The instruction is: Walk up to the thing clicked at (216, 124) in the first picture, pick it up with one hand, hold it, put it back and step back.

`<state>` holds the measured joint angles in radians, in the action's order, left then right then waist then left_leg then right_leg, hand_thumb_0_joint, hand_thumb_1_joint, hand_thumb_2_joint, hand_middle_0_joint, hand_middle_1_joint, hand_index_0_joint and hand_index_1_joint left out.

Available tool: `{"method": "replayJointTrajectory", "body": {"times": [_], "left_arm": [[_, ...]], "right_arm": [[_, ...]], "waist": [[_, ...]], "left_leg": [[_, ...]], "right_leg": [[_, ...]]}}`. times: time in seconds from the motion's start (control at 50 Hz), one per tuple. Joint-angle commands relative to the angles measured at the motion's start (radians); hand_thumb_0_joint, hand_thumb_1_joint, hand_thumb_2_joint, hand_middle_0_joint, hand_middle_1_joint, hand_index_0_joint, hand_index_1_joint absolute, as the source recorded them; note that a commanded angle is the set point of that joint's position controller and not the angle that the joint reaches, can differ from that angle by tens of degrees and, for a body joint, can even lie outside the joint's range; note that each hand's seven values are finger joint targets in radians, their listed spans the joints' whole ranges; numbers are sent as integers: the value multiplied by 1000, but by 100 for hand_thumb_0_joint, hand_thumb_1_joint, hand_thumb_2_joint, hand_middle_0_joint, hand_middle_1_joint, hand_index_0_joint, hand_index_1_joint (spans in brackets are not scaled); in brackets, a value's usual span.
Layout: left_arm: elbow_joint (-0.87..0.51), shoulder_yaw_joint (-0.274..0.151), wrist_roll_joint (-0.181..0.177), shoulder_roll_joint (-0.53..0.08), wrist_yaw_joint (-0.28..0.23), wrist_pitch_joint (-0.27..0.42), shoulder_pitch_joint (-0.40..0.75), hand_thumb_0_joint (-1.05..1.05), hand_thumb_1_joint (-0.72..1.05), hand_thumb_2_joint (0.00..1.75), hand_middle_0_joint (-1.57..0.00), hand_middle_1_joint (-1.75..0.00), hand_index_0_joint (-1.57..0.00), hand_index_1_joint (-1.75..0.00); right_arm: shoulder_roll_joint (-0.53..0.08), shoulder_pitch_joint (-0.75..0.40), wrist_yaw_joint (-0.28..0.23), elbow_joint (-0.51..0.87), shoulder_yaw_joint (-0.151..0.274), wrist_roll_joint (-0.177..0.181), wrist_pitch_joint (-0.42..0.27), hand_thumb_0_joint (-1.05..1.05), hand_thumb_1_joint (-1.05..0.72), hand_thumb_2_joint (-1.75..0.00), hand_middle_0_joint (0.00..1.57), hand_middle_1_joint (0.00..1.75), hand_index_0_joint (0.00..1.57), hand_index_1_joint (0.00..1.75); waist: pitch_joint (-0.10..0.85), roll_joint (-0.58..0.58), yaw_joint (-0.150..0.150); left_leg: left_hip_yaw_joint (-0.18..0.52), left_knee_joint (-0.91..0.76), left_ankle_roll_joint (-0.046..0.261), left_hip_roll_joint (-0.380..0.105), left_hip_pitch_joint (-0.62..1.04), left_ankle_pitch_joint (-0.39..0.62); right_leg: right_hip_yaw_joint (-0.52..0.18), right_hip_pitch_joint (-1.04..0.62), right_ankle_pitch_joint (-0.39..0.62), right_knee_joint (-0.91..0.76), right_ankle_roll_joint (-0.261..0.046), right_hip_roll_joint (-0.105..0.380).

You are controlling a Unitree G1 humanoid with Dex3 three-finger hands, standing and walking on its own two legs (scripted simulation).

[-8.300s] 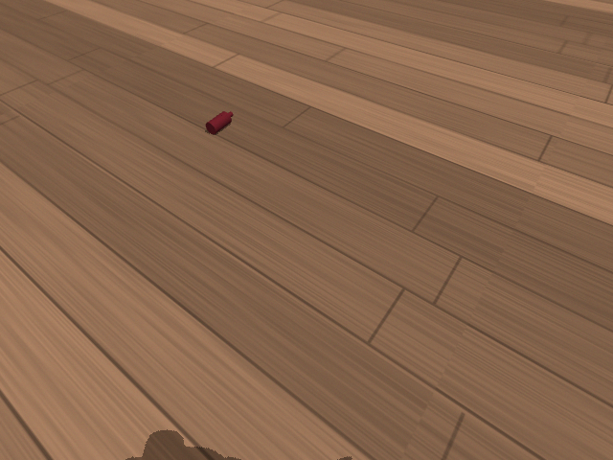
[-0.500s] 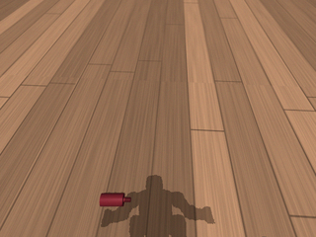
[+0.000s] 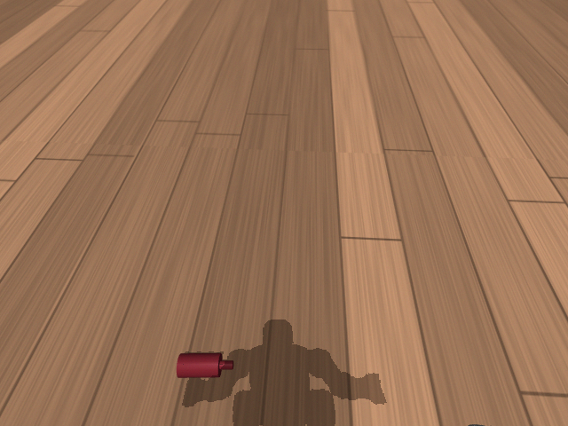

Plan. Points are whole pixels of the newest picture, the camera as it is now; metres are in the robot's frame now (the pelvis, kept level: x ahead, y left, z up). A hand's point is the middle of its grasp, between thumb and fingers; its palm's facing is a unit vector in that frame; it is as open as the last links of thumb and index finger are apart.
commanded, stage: stand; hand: left
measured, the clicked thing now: (206, 365) +0.42 +0.28 -0.75
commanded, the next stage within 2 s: none
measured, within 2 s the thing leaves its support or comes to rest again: neither
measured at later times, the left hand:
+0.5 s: hand out of the picture +0.06 +0.25 -0.16, palm faces -0.03 -0.94 -0.35, open 7.4 cm
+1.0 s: hand out of the picture +0.07 +0.25 -0.16, palm faces -0.04 -0.94 -0.35, open 7.4 cm
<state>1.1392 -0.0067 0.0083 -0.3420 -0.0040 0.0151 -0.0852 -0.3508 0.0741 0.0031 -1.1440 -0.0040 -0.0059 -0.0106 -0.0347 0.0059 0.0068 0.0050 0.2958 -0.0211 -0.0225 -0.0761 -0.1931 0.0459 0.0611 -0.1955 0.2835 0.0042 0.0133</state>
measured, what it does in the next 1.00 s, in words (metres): stands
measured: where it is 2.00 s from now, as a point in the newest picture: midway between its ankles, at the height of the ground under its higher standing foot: outside the picture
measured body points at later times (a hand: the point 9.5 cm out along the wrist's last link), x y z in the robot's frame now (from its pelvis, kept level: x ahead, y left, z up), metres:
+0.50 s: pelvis -0.01 +0.00 +0.00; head +0.00 +0.00 +0.45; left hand +0.07 +0.30 -0.13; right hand +0.06 -0.30 -0.14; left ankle -0.02 +0.13 -0.75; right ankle -0.03 -0.12 -0.75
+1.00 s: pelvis -0.01 +0.00 +0.00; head +0.00 +0.00 +0.45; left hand +0.07 +0.30 -0.13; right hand +0.06 -0.30 -0.13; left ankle -0.02 +0.13 -0.75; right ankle -0.03 -0.12 -0.75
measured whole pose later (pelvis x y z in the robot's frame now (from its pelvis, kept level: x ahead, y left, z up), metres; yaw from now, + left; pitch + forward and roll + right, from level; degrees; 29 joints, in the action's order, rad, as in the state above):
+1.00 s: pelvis -0.01 +0.00 +0.00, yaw -1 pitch -2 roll +0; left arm 1.13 0.00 0.01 -0.35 0.00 0.01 -0.12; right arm -0.35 0.11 0.01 -1.14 -0.01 -0.01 -0.01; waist -0.04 0.01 0.00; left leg 0.00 0.30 -0.02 -0.03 -0.09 -0.18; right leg 0.04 0.08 -0.19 0.29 0.00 0.01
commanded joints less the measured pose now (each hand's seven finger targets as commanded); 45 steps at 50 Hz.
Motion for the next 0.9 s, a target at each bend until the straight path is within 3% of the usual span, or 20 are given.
{"method": "replayJointTrajectory", "body": {"times": [0.0, 0.08, 0.26, 0.38, 0.56, 0.88], "left_arm": [[-56, -42, 1, -218, -10, 17, 40, 0, 90, 90, -20, -30, -20, -30], [-56, -43, 2, -221, -8, 15, 40, 0, 90, 90, -20, -30, -20, -30], [-58, -40, -1, -223, -7, 16, 26, 0, 90, 90, -20, -30, -20, -30], [-53, -37, 0, -222, -6, 14, 13, 0, 90, 90, -20, -30, -20, -30], [-60, -36, 0, -223, -8, 17, 11, 0, 90, 90, -20, -30, -20, -30], [-62, -35, -1, -224, -7, 17, 9, 0, 90, 90, -20, -30, -20, -30]], "right_arm": [[-206, -38, -16, 59, 42, 0, -18, 0, -90, -90, 20, 30, 20, 30], [-206, -31, -16, 61, 41, -2, -17, 0, -90, -90, 20, 30, 20, 30], [-208, -29, -14, 57, 40, -3, -20, 0, -90, -90, 20, 30, 20, 30], [-208, -20, -14, 52, 39, -4, -19, 0, -90, -90, 20, 30, 20, 30], [-213, -6, -14, 57, 40, -3, -20, 0, -90, -90, 20, 30, 20, 30], [-211, 0, -13, 62, 38, -4, -17, 0, -90, -90, 20, 30, 20, 30]], "waist": [[63, -7, -2], [58, -5, -1], [78, 1, -6], [58, -2, -8], [71, -7, -8], [53, -3, -6]], "left_leg": [[70, -26, 28, -114, 5, 245], [72, -42, 29, -112, -15, 188], [74, -31, 29, -116, 13, 214], [74, -40, 31, -112, -9, 174], [74, -32, 32, -115, 2, 227], [70, -37, 33, -112, -13, 160]], "right_leg": [[-92, -3, 235, -36, -11, 132], [-93, 1, 170, -39, -11, 128], [-104, 9, 195, -32, -18, 131], [-104, 17, 162, -34, -18, 127], [-102, 6, 221, -22, -20, 130], [-110, 19, 167, -38, -18, 129]]}}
